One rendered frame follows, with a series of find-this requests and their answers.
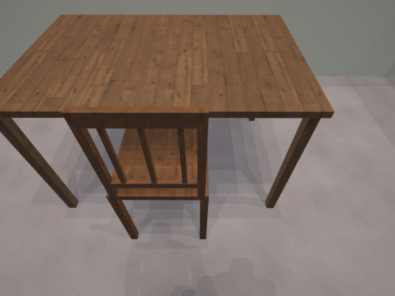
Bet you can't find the table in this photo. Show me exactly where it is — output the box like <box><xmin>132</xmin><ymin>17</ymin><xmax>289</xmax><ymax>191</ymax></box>
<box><xmin>0</xmin><ymin>15</ymin><xmax>335</xmax><ymax>208</ymax></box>

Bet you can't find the chair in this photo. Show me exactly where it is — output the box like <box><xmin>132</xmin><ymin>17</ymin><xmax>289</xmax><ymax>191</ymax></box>
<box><xmin>61</xmin><ymin>107</ymin><xmax>209</xmax><ymax>239</ymax></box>

